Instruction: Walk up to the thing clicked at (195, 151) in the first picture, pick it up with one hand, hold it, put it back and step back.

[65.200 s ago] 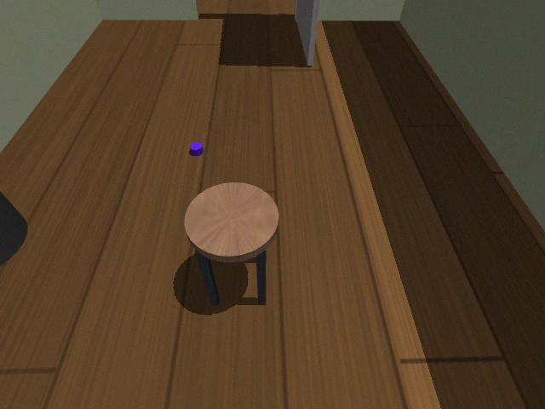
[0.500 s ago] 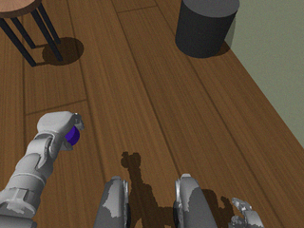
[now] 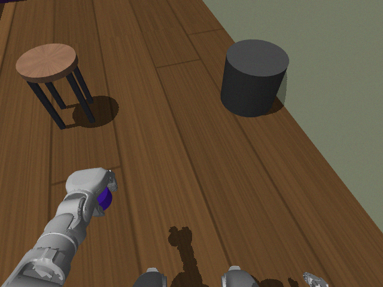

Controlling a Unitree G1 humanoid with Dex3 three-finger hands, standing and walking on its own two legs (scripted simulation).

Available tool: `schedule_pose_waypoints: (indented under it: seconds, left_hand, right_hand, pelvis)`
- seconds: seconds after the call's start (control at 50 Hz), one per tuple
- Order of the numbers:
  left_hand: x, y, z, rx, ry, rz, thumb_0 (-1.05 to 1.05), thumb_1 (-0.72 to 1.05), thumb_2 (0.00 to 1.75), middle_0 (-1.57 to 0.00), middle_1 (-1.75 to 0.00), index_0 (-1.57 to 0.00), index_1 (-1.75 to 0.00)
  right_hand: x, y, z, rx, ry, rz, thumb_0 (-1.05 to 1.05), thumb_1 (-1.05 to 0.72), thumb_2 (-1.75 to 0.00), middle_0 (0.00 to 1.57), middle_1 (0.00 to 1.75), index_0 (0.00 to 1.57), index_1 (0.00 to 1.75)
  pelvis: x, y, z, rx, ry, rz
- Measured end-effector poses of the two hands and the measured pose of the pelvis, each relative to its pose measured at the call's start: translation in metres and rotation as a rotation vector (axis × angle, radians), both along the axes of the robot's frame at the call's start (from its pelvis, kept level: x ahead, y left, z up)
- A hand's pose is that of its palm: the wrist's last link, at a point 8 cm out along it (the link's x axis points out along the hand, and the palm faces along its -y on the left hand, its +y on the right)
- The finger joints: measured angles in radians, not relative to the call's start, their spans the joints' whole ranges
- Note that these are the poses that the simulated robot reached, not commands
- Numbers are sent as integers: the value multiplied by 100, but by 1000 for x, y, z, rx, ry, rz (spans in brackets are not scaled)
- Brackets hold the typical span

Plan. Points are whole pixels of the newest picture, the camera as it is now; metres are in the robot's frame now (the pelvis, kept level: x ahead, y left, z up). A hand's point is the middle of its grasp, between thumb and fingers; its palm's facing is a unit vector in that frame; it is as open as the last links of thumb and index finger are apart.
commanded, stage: lift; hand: left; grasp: from above
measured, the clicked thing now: (96, 196) +0.35 +0.24 -0.10
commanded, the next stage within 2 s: hold in 0.06 s
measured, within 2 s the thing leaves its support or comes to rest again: neither
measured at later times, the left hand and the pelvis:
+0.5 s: hand (89, 186) +0.34 +0.23 -0.02, palm faces -0.45 -0.06 -0.89, open 7.9 cm; pelvis +0.03 +0.00 +0.04, yaw -1 degrees
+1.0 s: hand (90, 185) +0.33 +0.22 +0.01, palm faces -0.45 -0.06 -0.89, open 7.9 cm; pelvis +0.03 +0.00 +0.05, yaw -1 degrees
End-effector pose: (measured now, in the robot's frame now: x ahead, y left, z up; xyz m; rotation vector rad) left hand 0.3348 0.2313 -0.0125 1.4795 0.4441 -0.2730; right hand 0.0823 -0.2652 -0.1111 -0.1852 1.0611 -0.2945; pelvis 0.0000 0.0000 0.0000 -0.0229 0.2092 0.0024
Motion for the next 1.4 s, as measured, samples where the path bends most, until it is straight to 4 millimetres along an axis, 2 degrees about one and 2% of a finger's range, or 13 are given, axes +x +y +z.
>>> schedule_pose_waypoints:
  seconds: [0.24, 0.62, 1.4]
  left_hand:
    - [5, 3, 27, 1, 13, -14, 0, 25, 31, -64, -55, -86, -54]
    - [12, -3, 58, 2, 13, -47, 0, 24, 34, -63, -56, -86, -55]
    - [-12, -18, 89, -3, -1, -65, 0, 25, 33, -62, -58, -84, -57]
  right_hand:
    - [21, 10, 22, 27, -18, 4, 1, -90, -90, 20, 30, 20, 30]
    - [52, 6, 40, 43, -56, 18, 1, -90, -89, 20, 30, 20, 30]
    - [70, 4, 56, 68, -136, 44, 1, -91, -90, 20, 30, 20, 30]
  pelvis:
    - [16, 6, 24, 7, -46, -9]
    - [32, 3, 39, 16, -92, -15]
    - [23, -6, 52, 32, -166, -23]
